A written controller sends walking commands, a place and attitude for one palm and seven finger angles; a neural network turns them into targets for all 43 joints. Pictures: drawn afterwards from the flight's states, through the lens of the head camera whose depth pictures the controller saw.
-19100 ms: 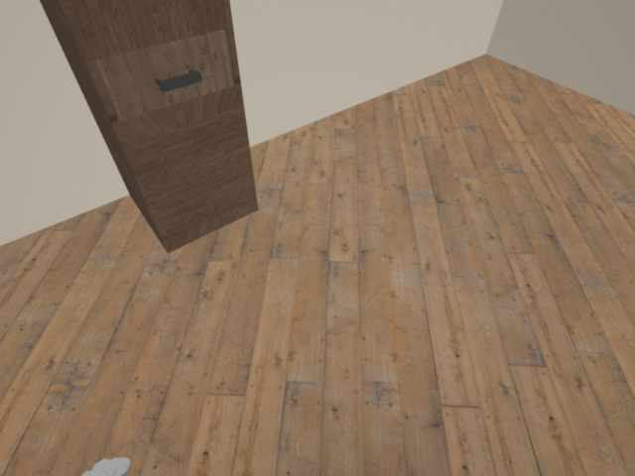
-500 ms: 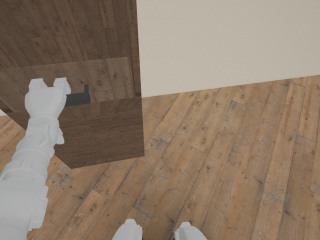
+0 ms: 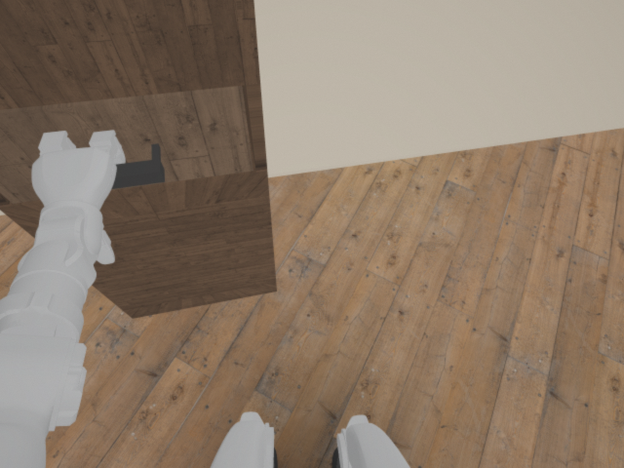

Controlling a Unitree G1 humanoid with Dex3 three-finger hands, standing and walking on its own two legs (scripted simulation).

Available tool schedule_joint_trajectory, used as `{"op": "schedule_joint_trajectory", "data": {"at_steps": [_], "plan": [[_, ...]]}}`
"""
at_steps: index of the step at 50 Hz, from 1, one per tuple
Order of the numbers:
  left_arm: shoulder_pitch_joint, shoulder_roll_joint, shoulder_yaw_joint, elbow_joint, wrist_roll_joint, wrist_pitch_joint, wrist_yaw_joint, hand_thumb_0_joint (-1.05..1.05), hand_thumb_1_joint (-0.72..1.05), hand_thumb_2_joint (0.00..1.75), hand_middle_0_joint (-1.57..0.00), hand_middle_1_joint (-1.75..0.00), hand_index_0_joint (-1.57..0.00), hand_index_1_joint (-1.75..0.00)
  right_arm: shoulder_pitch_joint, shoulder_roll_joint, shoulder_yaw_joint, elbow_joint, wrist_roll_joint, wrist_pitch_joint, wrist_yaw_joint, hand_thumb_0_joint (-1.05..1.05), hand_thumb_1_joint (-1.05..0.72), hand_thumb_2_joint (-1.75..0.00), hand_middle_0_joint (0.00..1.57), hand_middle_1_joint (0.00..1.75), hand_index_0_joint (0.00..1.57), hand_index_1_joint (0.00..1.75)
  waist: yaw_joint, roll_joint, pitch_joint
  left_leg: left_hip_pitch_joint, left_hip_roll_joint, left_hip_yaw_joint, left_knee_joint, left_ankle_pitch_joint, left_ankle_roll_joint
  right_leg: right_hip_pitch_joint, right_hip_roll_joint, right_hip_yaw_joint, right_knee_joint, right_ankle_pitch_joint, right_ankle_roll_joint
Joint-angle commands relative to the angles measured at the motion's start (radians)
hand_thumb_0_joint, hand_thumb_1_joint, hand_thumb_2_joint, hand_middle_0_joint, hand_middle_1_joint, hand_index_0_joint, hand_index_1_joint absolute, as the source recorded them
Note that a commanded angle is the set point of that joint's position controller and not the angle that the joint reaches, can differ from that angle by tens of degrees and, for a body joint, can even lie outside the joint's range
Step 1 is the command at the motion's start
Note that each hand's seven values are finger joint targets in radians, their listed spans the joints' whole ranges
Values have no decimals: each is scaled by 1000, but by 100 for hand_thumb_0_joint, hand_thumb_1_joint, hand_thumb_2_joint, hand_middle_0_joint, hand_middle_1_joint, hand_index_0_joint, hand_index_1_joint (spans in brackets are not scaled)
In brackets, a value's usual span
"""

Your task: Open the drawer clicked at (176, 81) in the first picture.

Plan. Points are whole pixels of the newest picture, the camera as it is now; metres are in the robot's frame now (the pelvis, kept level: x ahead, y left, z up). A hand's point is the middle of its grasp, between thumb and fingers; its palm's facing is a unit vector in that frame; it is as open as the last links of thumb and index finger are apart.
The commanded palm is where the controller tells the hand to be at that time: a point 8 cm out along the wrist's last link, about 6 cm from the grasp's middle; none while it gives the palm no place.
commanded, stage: lift the fingers back up to retry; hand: left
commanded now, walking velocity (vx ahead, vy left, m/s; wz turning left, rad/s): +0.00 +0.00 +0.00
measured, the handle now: (117, 165) +0.53 +0.27 +0.01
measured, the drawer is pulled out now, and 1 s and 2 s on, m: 0.00 0.00 0.00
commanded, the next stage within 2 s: re-aim the fingers above the handle in 0.88 s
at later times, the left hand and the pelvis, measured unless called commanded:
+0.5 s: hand (88, 189) +0.47 +0.29 +0.03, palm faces -0.06 -0.03 -1.00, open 13.8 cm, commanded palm +0.46 +0.28 +0.10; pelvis +0.02 +0.00 +0.03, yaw +0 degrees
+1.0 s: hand (79, 186) +0.46 +0.29 +0.05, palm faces -0.09 -0.04 -0.99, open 13.8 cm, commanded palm +0.45 +0.28 +0.12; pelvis +0.05 +0.00 +0.05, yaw +1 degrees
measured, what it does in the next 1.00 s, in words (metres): stands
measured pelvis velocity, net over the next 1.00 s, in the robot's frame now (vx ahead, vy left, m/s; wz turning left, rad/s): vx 0.05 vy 0.00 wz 0.01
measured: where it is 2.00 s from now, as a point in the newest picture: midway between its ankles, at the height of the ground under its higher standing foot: outside the picture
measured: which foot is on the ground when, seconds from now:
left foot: down 0.00-1.00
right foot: down 0.00-1.00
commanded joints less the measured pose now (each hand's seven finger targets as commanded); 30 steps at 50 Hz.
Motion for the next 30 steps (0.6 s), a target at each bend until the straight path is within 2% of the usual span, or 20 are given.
{"op": "schedule_joint_trajectory", "data": {"at_steps": [1, 2, 4, 5, 6, 7, 9, 10, 13, 14, 15, 18, 19, 21, 22, 23, 24, 25, 26, 30], "plan": [[-259, 196, 42, -65, -7, -17, -16, 0, -50, 30, -30, -120, -30, -120, 113, -177, -55, -56, -3, -18, -17, 0, -90, -90, 20, 30, 20, 30, -27, -10, -286, 282, 2, -3, -143, 90, 21, 103, 8, -31, -162, 71, -37], [-253, 183, 33, -57, -9, -14, -14, 0, -50, 30, -30, -120, -30, -120, 112, -176, -55, -56, -3, -21, -16, 0, -90, -90, 20, 30, 20, 30, -29, 2, -272, 282, 1, -1, -144, 90, 20, 97, 8, -32, -165, 72, -38], [-263, 210, 49, -52, -7, -10, -12, 0, -50, 30, -30, -120, -30, -120, 113, -180, -54, -53, -3, -21, -17, 0, -90, -90, 20, 30, 20, 30, -31, -17, -270, 269, 1, -1, -142, 88, 21, 103, 7, -30, -165, 73, -36], [-256, 207, 54, -56, -13, -9, -13, 0, -50, 30, -30, -120, -30, -120, 117, -180, -55, -52, -4, -21, -16, 0, -90, -90, 20, 30, 20, 30, -27, -16, -290, 280, 2, 0, -139, 110, 22, 112, 8, -31, -163, 91, -37], [-252, 244, 79, -83, -16, -10, -13, 0, -50, 30, -30, -120, -30, -120, 119, -183, -55, -57, -3, -19, -16, 0, -90, -90, 20, 30, 20, 30, -11, 0, -334, 298, 0, 5, -142, 128, 21, 145, 8, -27, -163, 107, -36], [-264, 252, 80, -101, -16, -7, -13, 0, -50, 30, -30, -120, -30, -120, 122, -182, -56, -58, -2, -15, -17, 0, -90, -90, 20, 30, 20, 30, -13, 6, -352, 320, 0, 4, -148, 153, 20, 161, 9, -27, -167, 128, -36], [-282, 240, 71, -144, -19, -4, -11, 0, -50, 30, -30, -120, -30, -120, 121, -178, -60, -62, 0, -13, -17, 0, -90, -90, 20, 30, 20, 30, -8, 45, -374, 377, 1, 2, -167, 174, 15, 173, 11, -32, -182, 134, -36], [-300, 231, 68, -158, -22, -3, -10, 0, -50, 30, -30, -120, -30, -120, 122, -177, -62, -58, -1, -12, -17, 0, -90, -90, 20, 30, 20, 30, -15, 58, -375, 407, 4, -2, -174, 191, 14, 168, 13, -35, -190, 140, -37], [-289, 247, 88, -202, -28, -5, -3, 0, -50, 30, -30, -120, -30, -120, 122, -176, -65, -57, -1, -8, -19, 0, -90, -90, 20, 30, 20, 30, -3, 51, -405, 459, 5, -1, -194, 236, 13, 217, 16, -33, -213, 175, -34], [-295, 238, 82, -218, -31, -8, -3, 0, -50, 30, -30, -120, -30, -120, 121, -173, -66, -57, 0, -8, -21, 0, -90, -90, 20, 30, 20, 30, -7, 49, -393, 473, 6, -2, -204, 240, 14, 227, 16, -35, -225, 180, -34], [-304, 258, 99, -231, -34, -15, -3, 0, -50, 30, -30, -120, -30, -120, 119, -175, -66, -53, -2, -8, -21, 0, -90, -90, 20, 30, 20, 30, -3, 53, -401, 479, 5, 0, -207, 254, 14, 243, 15, -30, -230, 194, -35], [-305, 277, 108, -234, -23, -24, 3, 0, -50, 30, -30, -120, -30, -120, 117, -175, -65, -45, -1, -5, -25, 0, -90, -90, 20, 30, 20, 30, -5, 49, -357, 486, 4, 3, -229, 260, 16, 262, 16, -29, -254, 203, -35], [-310, 282, 110, -250, -20, -28, 5, 0, -50, 30, -30, -120, -30, -120, 113, -174, -64, -47, -1, -4, -26, 0, -90, -90, 20, 30, 20, 30, 0, 66, -350, 489, 2, 4, -237, 269, 15, 273, 16, -28, -258, 210, -37], [-337, 295, 117, -278, -9, -40, 13, 0, -50, 30, -30, -120, -30, -120, 112, -174, -67, -43, -3, -3, -27, 0, -90, -90, 20, 30, 20, 30, -4, 90, -359, 531, 4, 1, -243, 310, 12, 271, 17, -30, -263, 234, -39], [-339, 276, 107, -283, -12, -42, 17, 0, -50, 30, -30, -120, -30, -120, 112, -172, -69, -40, -5, -4, -26, 0, -90, -90, 20, 30, 20, 30, -6, 97, -355, 542, 3, 3, -246, 323, 12, 278, 18, -30, -268, 245, -39], [-341, 303, 133, -319, -7, -50, 23, 0, -50, 30, -30, -120, -30, -120, 111, -173, -73, -38, -6, -4, -25, 0, -90, -90, 20, 30, 20, 30, 8, 124, -387, 575, 6, -1, -251, 356, 6, 288, 18, -32, -265, 261, -42], [-302, 276, 122, -309, -14, -46, 24, 0, -50, 30, -30, -120, -30, -120, 109, -170, -73, -42, -7, -3, -21, 0, -90, -90, 20, 30, 20, 30, 14, 132, -388, 596, 3, 2, -254, 383, 4, 300, 22, -36, -267, 276, -45], [-296, 286, 138, -316, -20, -45, 23, 0, -50, 30, -30, -120, -30, -120, 106, -172, -76, -39, -9, -1, -19, 0, -90, -90, 20, 30, 20, 30, 16, 124, -402, 620, 7, -1, -255, 427, 3, 315, 22, -38, -269, 304, -46], [-286, 265, 123, -321, -23, -44, 22, 0, -50, 30, -30, -120, -30, -120, 110, -167, -78, -40, -6, 1, -17, 0, -90, -90, 20, 30, 20, 30, 12, 117, -407, 631, 7, 1, -259, 451, 2, 327, 22, -40, -273, 326, -42], [-218, 245, 119, -309, -42, -13, 1, 0, -50, 30, -30, -120, -30, -120, 101, -172, -81, -40, -3, 13, -7, 0, -90, -90, 20, 30, 20, 30, 27, 93, -391, 654, 8, 8, -284, 519, -2, 390, 23, -41, -295, 386, -44]]}}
